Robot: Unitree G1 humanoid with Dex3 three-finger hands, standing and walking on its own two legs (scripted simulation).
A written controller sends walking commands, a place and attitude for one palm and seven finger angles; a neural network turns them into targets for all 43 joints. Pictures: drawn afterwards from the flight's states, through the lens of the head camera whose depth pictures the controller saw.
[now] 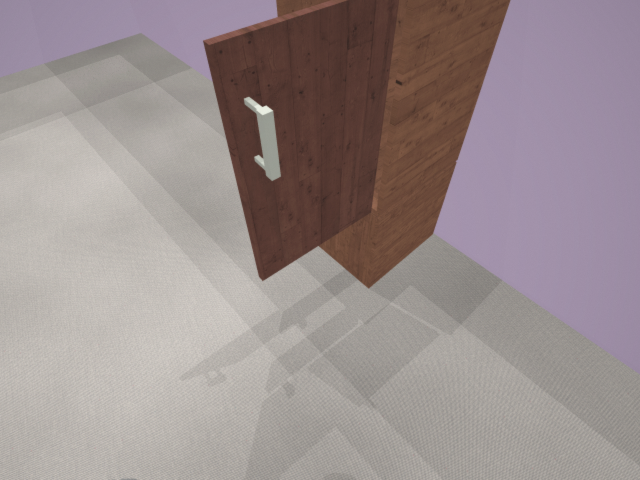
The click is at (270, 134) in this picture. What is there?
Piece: cupboard door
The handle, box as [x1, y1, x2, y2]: [244, 97, 280, 180]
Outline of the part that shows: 247,97 244,98 245,104 257,114 263,153 262,158 258,155 254,158 255,161 265,170 266,175 272,180 280,176 272,110 267,106 262,107 252,99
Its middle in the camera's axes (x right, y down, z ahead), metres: -0.10 -0.17 +0.66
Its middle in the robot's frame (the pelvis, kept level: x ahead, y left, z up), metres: +0.62 +0.13 +0.07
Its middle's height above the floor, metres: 0.86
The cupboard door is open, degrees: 86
